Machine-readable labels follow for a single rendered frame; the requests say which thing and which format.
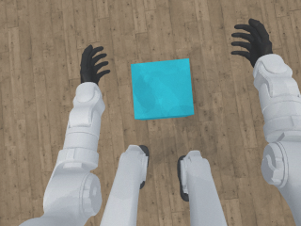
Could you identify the right robot shin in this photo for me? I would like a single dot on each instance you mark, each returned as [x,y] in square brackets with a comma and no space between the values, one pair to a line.
[194,153]

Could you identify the carton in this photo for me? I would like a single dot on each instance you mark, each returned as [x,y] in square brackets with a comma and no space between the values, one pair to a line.
[162,89]

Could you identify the right robot hand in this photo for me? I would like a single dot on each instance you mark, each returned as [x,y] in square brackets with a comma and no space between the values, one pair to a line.
[259,44]

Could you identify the robot left forearm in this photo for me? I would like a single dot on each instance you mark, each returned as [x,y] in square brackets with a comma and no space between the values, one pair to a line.
[79,154]

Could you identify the left robot hand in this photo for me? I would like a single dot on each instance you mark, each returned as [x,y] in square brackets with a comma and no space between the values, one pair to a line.
[89,71]

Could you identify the robot right forearm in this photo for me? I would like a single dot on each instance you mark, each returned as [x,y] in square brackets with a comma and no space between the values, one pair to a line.
[280,99]

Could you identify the left robot upper arm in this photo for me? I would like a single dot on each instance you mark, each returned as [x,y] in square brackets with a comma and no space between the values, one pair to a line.
[70,200]

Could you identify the right robot upper arm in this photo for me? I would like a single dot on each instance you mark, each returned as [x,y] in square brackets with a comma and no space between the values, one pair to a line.
[281,167]

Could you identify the left robot thigh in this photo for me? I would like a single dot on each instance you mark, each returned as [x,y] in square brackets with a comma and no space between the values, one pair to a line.
[122,203]

